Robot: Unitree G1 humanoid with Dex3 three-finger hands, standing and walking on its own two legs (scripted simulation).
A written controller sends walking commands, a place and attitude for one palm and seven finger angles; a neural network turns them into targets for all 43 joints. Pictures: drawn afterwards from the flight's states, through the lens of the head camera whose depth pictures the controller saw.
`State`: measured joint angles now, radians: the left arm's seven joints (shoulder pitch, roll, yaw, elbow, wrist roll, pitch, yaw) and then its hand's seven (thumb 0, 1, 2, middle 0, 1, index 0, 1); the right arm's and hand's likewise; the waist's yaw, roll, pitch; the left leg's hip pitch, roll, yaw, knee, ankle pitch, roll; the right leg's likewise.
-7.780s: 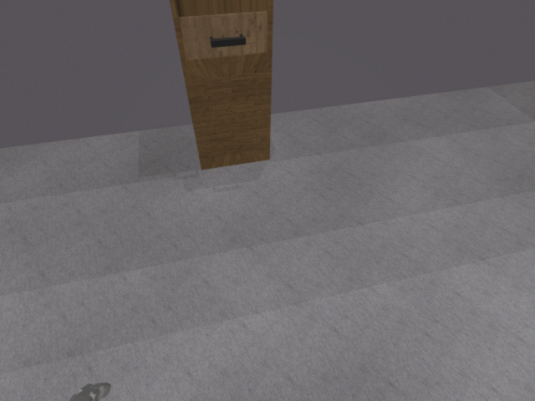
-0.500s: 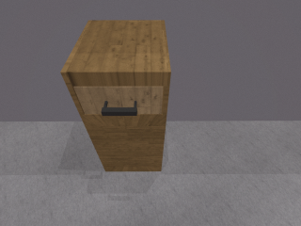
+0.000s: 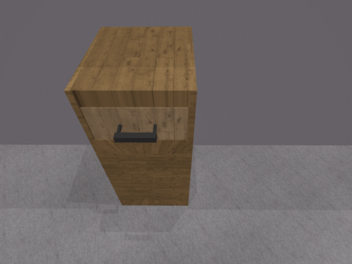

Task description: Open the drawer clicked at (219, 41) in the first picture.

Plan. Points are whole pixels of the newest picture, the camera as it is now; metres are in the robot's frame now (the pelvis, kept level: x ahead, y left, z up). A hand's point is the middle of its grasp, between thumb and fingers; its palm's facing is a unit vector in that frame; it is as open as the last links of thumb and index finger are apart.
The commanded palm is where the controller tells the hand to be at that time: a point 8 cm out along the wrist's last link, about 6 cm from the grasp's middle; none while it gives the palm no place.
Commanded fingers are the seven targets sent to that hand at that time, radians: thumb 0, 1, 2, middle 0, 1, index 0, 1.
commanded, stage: come to a stop and stand still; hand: left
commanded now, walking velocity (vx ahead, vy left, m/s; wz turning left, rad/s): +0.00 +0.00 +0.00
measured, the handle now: (136, 132) +0.53 +0.17 -0.07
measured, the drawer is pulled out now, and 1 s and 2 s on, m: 0.00 0.00 0.00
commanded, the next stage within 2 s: look again from close up in 0.18 s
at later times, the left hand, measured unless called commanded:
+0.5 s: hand out of the picture +0.00 +0.19 -0.19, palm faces -0.01 -0.98 -0.20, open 7.4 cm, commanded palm none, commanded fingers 0.00 0.90 0.90 -0.20 -0.30 -0.20 -0.30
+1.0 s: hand out of the picture -0.03 +0.24 -0.18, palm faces -0.02 -0.98 -0.19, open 7.4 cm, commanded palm none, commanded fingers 0.00 0.90 0.90 -0.20 -0.30 -0.20 -0.30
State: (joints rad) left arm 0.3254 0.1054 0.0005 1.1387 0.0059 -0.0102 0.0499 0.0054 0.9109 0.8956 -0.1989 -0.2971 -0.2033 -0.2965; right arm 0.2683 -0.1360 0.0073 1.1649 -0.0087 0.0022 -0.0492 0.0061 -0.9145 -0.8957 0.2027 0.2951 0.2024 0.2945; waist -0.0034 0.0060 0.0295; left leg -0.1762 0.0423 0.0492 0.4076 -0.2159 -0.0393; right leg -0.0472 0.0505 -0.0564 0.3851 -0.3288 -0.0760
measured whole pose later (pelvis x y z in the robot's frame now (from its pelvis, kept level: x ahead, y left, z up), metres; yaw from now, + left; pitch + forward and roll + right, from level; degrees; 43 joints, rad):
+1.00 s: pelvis -0.02 +0.06 -0.01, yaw -1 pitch +1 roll +1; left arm 0.33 0.17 -0.01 1.09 0.02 0.02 0.03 0.01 0.91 0.90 -0.20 -0.30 -0.20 -0.30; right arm 0.31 -0.14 0.03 1.09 -0.02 -0.02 -0.04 0.00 -0.91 -0.90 0.21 0.30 0.21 0.29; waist 0.00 -0.03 0.02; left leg -0.24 -0.09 0.08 0.46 -0.23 0.11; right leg -0.17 -0.03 -0.02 0.54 -0.39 -0.02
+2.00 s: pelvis +0.00 -0.04 +0.00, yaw +4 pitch +0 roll +1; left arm 0.28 0.16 0.01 1.06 0.02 0.00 0.05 0.01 0.91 0.90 -0.20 -0.30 -0.20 -0.30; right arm 0.21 -0.17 0.00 1.03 -0.01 0.01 -0.04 0.00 -0.94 -0.90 0.21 0.30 0.20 0.29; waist 0.02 0.01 0.03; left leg -0.22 -0.02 0.10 0.49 -0.27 0.04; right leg -0.21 0.02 -0.09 0.50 -0.30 -0.06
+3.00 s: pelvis +0.02 -0.01 +0.00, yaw +3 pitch +0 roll +0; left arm 0.30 0.13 -0.01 1.12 0.01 -0.01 0.03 0.01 0.91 0.90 -0.20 -0.30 -0.20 -0.30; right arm 0.27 -0.15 0.03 1.12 -0.01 -0.03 -0.04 0.01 -0.92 -0.90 0.20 0.30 0.20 0.29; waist 0.01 -0.01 0.02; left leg -0.15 -0.05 0.06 0.44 -0.30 0.06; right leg -0.15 -0.01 -0.06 0.46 -0.31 -0.01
